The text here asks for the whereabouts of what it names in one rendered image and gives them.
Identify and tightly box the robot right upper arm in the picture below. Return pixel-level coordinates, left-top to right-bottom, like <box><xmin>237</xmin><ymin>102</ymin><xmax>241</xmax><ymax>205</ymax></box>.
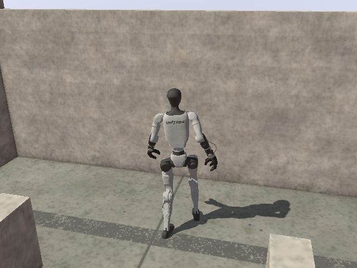
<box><xmin>187</xmin><ymin>112</ymin><xmax>205</xmax><ymax>143</ymax></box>

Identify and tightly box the robot right forearm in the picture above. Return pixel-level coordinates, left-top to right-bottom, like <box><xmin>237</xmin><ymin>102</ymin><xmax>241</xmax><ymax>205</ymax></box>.
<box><xmin>200</xmin><ymin>134</ymin><xmax>215</xmax><ymax>159</ymax></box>

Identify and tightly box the robot left upper arm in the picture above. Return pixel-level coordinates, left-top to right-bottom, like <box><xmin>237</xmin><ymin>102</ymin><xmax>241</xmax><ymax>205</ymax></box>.
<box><xmin>150</xmin><ymin>113</ymin><xmax>164</xmax><ymax>143</ymax></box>

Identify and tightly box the right robot hand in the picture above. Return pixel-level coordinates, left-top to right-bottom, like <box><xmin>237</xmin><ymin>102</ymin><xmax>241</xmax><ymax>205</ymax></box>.
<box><xmin>205</xmin><ymin>156</ymin><xmax>218</xmax><ymax>171</ymax></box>

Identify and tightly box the left robot hand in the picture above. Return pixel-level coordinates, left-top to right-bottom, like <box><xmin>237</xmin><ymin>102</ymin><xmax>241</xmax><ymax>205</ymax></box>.
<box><xmin>147</xmin><ymin>149</ymin><xmax>160</xmax><ymax>159</ymax></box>

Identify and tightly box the left robot thigh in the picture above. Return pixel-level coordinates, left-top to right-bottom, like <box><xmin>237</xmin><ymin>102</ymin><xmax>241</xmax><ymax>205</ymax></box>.
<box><xmin>160</xmin><ymin>157</ymin><xmax>174</xmax><ymax>202</ymax></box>

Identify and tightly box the left robot foot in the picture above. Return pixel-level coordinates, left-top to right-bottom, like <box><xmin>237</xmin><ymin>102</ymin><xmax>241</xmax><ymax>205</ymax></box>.
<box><xmin>162</xmin><ymin>223</ymin><xmax>174</xmax><ymax>239</ymax></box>

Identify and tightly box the robot left forearm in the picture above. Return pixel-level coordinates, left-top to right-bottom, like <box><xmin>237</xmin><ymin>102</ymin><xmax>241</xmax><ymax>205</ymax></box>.
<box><xmin>148</xmin><ymin>135</ymin><xmax>156</xmax><ymax>151</ymax></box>

